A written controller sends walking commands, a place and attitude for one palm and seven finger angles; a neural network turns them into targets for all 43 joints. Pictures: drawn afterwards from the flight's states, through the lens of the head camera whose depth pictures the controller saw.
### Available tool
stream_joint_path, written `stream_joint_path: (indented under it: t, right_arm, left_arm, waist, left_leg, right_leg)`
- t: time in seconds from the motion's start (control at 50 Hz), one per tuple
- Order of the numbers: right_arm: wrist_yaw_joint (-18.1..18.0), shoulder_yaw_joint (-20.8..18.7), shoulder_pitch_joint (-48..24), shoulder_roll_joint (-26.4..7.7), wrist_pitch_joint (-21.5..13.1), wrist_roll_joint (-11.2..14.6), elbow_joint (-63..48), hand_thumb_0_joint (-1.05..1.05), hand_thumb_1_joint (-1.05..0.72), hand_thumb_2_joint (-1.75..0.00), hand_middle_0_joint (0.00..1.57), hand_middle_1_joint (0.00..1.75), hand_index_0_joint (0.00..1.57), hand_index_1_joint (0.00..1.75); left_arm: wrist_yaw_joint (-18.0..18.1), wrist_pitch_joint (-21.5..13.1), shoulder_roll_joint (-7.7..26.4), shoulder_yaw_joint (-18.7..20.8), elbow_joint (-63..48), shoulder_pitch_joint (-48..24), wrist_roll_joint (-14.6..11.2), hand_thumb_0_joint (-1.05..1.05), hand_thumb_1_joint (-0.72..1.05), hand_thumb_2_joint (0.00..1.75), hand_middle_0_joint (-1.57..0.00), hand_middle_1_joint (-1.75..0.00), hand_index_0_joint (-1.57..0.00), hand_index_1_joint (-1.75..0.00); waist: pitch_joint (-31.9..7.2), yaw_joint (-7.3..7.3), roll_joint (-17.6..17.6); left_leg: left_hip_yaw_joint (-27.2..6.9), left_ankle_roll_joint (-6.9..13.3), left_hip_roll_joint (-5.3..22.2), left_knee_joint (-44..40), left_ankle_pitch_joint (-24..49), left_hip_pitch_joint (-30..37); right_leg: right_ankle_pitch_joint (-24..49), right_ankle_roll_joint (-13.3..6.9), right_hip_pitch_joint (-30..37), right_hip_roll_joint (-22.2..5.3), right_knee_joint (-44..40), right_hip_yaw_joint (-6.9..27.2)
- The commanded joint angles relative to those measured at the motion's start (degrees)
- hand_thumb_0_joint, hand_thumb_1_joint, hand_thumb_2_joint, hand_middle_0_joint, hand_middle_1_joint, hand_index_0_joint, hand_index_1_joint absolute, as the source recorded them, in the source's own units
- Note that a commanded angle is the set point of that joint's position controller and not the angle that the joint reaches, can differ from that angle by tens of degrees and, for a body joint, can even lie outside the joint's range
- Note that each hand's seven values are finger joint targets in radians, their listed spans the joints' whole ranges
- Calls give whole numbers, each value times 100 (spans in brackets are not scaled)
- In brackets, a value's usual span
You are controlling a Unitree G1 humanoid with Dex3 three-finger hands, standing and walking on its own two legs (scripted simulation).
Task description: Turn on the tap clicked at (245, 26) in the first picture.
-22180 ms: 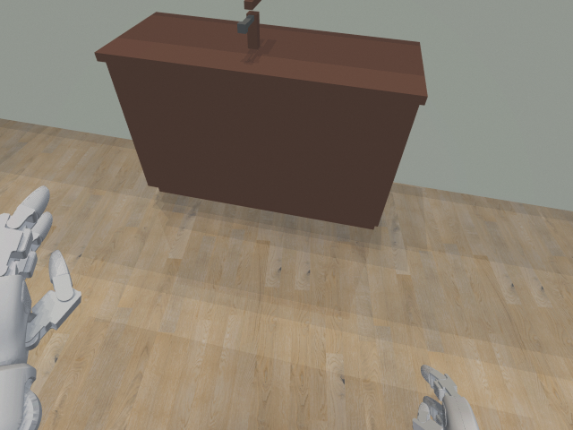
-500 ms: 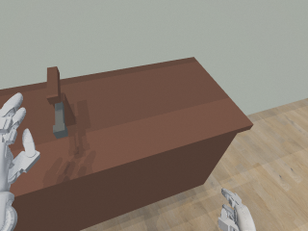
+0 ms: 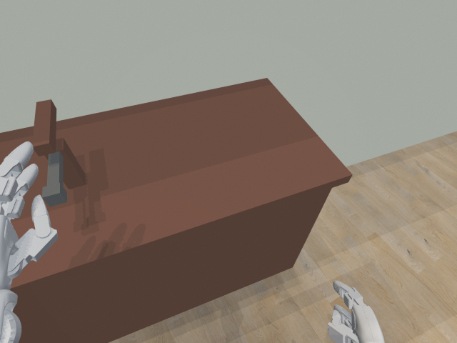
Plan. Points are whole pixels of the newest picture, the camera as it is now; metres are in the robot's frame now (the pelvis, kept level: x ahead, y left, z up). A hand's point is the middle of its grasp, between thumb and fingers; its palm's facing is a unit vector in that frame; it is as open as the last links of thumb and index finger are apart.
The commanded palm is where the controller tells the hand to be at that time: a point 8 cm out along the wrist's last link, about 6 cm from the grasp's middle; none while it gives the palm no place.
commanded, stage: come to a stop and stand still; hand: left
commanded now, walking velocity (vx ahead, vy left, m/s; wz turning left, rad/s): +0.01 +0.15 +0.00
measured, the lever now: (54, 194) +0.33 +0.34 +0.07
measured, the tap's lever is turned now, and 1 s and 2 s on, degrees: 0 0 0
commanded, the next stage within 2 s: look again from close up in 1.18 s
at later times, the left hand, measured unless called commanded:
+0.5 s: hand (25, 254) +0.19 +0.26 +0.16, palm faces +0.40 -0.83 -0.39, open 7.5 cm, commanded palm +0.14 +0.30 +0.18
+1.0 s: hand out of the picture +0.21 +0.32 +0.16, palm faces +0.38 -0.85 -0.35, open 7.5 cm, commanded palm +0.16 +0.36 +0.18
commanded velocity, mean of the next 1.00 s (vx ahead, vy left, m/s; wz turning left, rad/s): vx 0.00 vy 0.03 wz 0.00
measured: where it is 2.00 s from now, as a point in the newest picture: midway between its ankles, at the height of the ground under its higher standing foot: outside the picture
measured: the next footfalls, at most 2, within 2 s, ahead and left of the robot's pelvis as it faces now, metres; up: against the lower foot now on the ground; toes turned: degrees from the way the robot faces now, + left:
none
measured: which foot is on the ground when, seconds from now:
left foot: down 0.00-1.00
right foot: down 0.00-1.00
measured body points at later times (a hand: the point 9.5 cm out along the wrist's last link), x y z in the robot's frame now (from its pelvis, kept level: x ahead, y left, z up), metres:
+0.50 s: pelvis -0.01 +0.02 +0.00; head +0.00 +0.01 +0.45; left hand +0.16 +0.31 +0.18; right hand +0.17 -0.21 -0.08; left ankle -0.01 +0.15 -0.74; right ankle +0.05 -0.05 -0.74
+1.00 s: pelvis +0.00 +0.08 +0.01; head +0.02 +0.10 +0.45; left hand +0.19 +0.37 +0.18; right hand +0.17 -0.13 -0.08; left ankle -0.01 +0.15 -0.74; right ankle +0.05 -0.05 -0.74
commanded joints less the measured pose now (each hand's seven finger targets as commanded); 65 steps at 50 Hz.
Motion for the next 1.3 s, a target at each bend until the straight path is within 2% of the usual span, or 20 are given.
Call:
stream_joint_path:
  t: [0.0, 0.08, 0.18, 0.2, 0.24, 0.4, 0.46, 0.5, 0.58, 0.64, 0.72, 0.78, 0.8, 0.98, 1.0, 1.02, 1.1, 1.24, 1.26, 1.28]
  right_arm:
    - [-54, -242, -603, -654, -340, 99, -858, 0, -90, -90, 20, 30, 20, 30]
    - [-60, -203, -581, -670, -296, 92, -814, 0, -90, -90, 20, 30, 20, 30]
    - [-87, -203, -654, -725, -267, 105, -779, 0, -90, -90, 20, 30, 20, 30]
    - [-100, -196, -712, -733, -257, 114, -745, 0, -90, -90, 20, 30, 20, 30]
    - [-104, -212, -654, -752, -269, 105, -772, 0, -90, -90, 20, 30, 20, 30]
    - [-146, -218, -661, -756, -322, 127, -719, 0, -90, -90, 20, 30, 20, 30]
    - [-146, -207, -603, -755, -364, 96, -747, 0, -90, -90, 20, 30, 20, 30]
    - [-155, -181, -670, -753, -379, 100, -730, 0, -90, -90, 20, 30, 20, 30]
    - [-153, -158, -622, -734, -440, 46, -797, 0, -90, -90, 20, 30, 20, 30]
    - [-153, -155, -597, -728, -470, 21, -822, 0, -90, -90, 20, 30, 20, 30]
    - [-142, -139, -499, -690, -518, -7, -837, 0, -90, -90, 20, 30, 20, 30]
    - [-122, -174, -420, -692, -561, -6, -863, 0, -90, -90, 20, 30, 20, 30]
    - [-115, -173, -458, -706, -566, 1, -853, 0, -90, -90, 20, 30, 20, 30]
    - [-98, -238, -398, -717, -506, -40, -822, 0, -90, -90, 20, 30, 20, 30]
    - [-96, -232, -450, -717, -497, -24, -807, 0, -90, -90, 20, 30, 20, 30]
    - [-89, -228, -420, -722, -476, -48, -797, 0, -90, -90, 20, 30, 20, 30]
    - [-88, -243, -496, -705, -463, -21, -830, 0, -90, -90, 20, 30, 20, 30]
    - [-99, -264, -470, -704, -370, -1, -864, 0, -90, -90, 20, 30, 20, 30]
    - [-96, -211, 439, -986, -771, -352, -634, 0, -90, -90, 20, 30, 20, 30]
    - [-70, -1, -171, -153, -782, -58, -443, 0, -90, -90, 20, 30, 20, 30]
  left_arm:
    - [162, -295, 1060, 716, -1139, -204, -8, 0, 90, 90, -20, -30, -20, -30]
    - [226, -277, 1011, 682, -998, -91, 52, 0, 90, 90, -20, -30, -20, -30]
    - [245, -363, 1031, 670, -1095, -59, 70, 0, 90, 90, -20, -30, -20, -30]
    - [261, -374, 1134, 718, -1156, -94, 84, 0, 90, 90, -20, -30, -20, -30]
    - [251, -376, 993, 596, -1077, -90, 79, 0, 90, 90, -20, -30, -20, -30]
    - [247, -321, 1022, 605, -887, -163, 98, 0, 90, 90, -20, -30, -20, -30]
    - [220, -305, 898, 466, -838, -328, 113, 0, 90, 90, -20, -30, -20, -30]
    - [223, -306, 976, 471, -927, -486, 142, 0, 90, 90, -20, -30, -20, -30]
    - [227, -342, 902, 391, -1023, -639, 208, 0, 90, 90, -20, -30, -20, -30]
    - [229, -421, 860, 366, -1201, -756, 267, 0, 90, 90, -20, -30, -20, -30]
    - [216, -484, 791, 392, -1199, -640, 292, 0, 90, 90, -20, -30, -20, -30]
    - [195, -514, 772, 414, -1116, -558, 303, 0, 90, 90, -20, -30, -20, -30]
    - [179, -531, 821, 443, -1190, -546, 301, 0, 90, 90, -20, -30, -20, -30]
    - [107, -601, 782, 457, -1159, -464, 255, 0, 90, 90, -20, -30, -20, -30]
    - [115, -599, 880, 552, -1238, -424, 245, 0, 90, 90, -20, -30, -20, -30]
    - [91, -620, 746, 439, -1261, -425, 241, 0, 90, 90, -20, -30, -20, -30]
    - [113, -629, 937, 613, -1472, -316, 225, 0, 90, 90, -20, -30, -20, -30]
    - [111, -569, 800, 555, -1276, -120, 164, 0, 90, 90, -20, -30, -20, -30]
    - [104, -1156, 5577, 4023, -2264, -6587, 1368, 0, 90, 90, -20, -30, -20, -30]
    - [-180, -953, 1938, 1736, 1214, -3330, 575, 0, 90, 90, -20, -30, -20, -30]
  waist:
    - [-850, -45, 147]
    - [-737, -24, -267]
    - [-857, 18, -89]
    - [-850, 26, 72]
    - [-856, 25, -140]
    - [-791, 11, -169]
    - [-636, -1, -279]
    - [-534, -5, -25]
    - [-387, 11, 130]
    - [-375, 14, 522]
    - [-443, 29, 626]
    - [-423, 37, 527]
    - [-430, 33, 659]
    - [-705, 25, 334]
    - [-730, 18, 483]
    - [-775, 14, 451]
    - [-874, 13, 629]
    - [-906, -11, 457]
    - [-199, 35, -100]
    - [-1217, 95, -405]
  left_leg:
    - [-248, 435, 177, 95, 199, -70]
    - [-250, 474, -40, 370, 70, -341]
    - [-385, 515, -39, 107, 313, -310]
    - [-418, 525, -9, 16, 390, -236]
    - [-446, 533, -20, 8, 412, -159]
    - [-511, 534, 70, -238, 529, 67]
    - [-546, 520, 62, -335, 266, -19]
    - [-579, 524, 88, -441, 252, 30]
    - [-706, 533, 153, -800, -212, -275]
    - [-928, 547, 286, -1194, -475, -576]
    - [-1061, 501, 397, -1422, -376, -794]
    - [-1015, 437, 396, -1355, -56, -793]
    - [-1031, 360, 399, -1364, 179, -681]
    - [-847, 81, 368, -975, 1709, -187]
    - [-841, 24, 348, -944, 1941, -86]
    - [-840, 2, 359, -920, 2107, -65]
    - [-817, -26, 338, -790, 2338, 88]
    - [-754, 59, 322, -682, 2295, 67]
    - [-406, 521, 307, 61, 1740, -1481]
    - [-441, 427, -27, -198, 1798, -342]
  right_leg:
    - [-265, 450, 442, -1335, -877, 1481]
    - [-783, 726, 515, -1593, -1385, 1746]
    - [-410, 859, 807, -1588, -1238, 1545]
    - [-321, 836, 803, -1602, -1189, 1465]
    - [-427, 845, 750, -1548, -1193, 1460]
    - [-532, 662, 574, -1420, -1078, 1278]
    - [-1014, 579, 427, -1346, -1155, 1253]
    - [-1068, 506, 308, -1323, -1135, 1226]
    - [-1157, 494, 416, -1162, -1006, 1133]
    - [-712, 473, 750, -991, -647, 950]
    - [-102, 484, 1145, -897, -282, 739]
    - [202, 470, 1211, -929, -256, 736]
    - [307, 467, 1156, -910, -174, 672]
    - [1013, 439, 1222, -962, -60, 592]
    - [1096, 428, 1171, -953, 9, 566]
    - [1088, 426, 1184, -922, 53, 519]
    - [1207, 404, 1182, -960, 67, 564]
    - [1390, 389, 1220, -1003, 2, 645]
    - [629, 564, 1042, -723, 322, 481]
    - [520, 253, 609, -1134, 36, 506]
